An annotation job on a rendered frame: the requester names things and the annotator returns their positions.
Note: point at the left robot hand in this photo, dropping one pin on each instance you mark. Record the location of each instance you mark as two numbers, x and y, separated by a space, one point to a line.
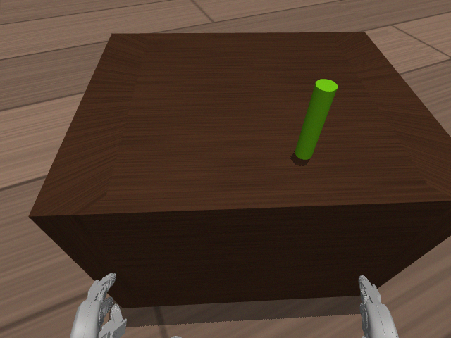
91 312

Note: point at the can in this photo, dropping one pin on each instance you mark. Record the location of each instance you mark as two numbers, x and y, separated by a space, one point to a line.
319 105

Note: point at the right robot hand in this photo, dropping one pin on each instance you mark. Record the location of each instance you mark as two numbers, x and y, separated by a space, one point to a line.
377 321

